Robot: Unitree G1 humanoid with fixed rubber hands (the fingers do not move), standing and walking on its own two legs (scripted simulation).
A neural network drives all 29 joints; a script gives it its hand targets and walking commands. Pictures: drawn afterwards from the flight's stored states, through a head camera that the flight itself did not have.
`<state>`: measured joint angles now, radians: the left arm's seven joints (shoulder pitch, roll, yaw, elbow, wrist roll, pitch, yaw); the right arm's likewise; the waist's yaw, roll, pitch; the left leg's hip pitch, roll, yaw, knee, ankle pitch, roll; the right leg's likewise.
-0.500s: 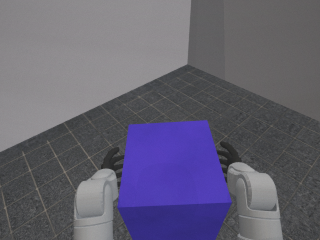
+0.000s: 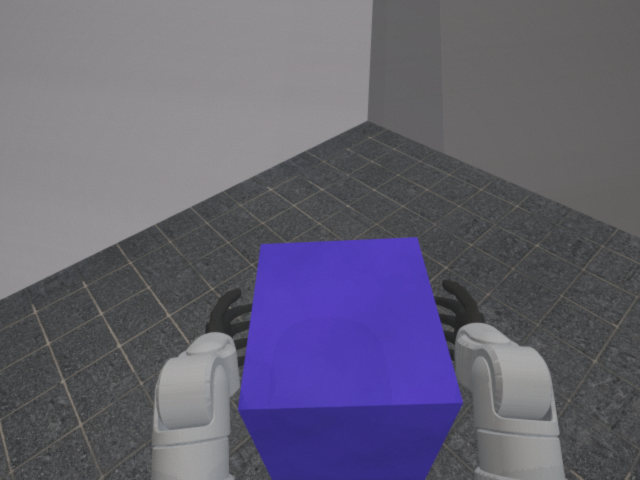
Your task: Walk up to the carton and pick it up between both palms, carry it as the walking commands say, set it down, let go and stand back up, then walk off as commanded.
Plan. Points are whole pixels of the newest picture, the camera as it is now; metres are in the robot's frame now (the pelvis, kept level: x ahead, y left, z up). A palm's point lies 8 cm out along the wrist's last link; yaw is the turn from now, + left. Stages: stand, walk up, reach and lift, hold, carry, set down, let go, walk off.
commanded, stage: carry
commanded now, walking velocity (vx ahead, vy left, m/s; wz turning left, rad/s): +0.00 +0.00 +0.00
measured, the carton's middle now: (343, 364) +0.28 +0.00 +0.01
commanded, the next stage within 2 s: hold in 0.86 s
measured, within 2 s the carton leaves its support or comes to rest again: neither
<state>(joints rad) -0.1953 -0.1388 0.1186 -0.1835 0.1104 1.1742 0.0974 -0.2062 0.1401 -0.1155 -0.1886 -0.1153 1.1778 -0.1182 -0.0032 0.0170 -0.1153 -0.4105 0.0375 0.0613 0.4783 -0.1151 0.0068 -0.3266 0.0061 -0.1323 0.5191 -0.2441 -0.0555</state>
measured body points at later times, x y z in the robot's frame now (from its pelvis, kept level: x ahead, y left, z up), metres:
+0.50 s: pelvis +0.01 -0.01 +0.00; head -0.01 -0.02 +0.45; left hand +0.29 +0.13 +0.06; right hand +0.29 -0.16 +0.06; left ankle +0.08 +0.12 -0.73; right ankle +0.02 -0.08 -0.73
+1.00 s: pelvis +0.01 -0.01 +0.00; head +0.00 -0.02 +0.45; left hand +0.30 +0.13 +0.02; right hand +0.29 -0.16 +0.02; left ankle +0.09 +0.12 -0.73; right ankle +0.02 -0.08 -0.73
